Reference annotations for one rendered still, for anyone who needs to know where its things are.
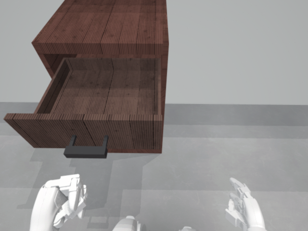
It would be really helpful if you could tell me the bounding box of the robot left thigh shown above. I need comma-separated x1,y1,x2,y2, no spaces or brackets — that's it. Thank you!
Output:
112,218,141,231

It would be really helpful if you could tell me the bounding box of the robot left hand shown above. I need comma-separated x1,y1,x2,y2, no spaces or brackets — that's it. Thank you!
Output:
29,174,88,231

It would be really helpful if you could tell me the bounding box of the cabinet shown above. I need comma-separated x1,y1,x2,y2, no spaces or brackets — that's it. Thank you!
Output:
31,0,169,154

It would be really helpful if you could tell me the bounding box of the robot right hand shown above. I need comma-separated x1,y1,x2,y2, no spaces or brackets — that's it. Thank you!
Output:
225,178,265,231

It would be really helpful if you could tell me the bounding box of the drawer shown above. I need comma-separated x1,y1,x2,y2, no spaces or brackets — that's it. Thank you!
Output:
4,58,162,149

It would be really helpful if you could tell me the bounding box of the handle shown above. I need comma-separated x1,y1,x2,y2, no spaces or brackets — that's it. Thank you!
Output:
64,135,109,158

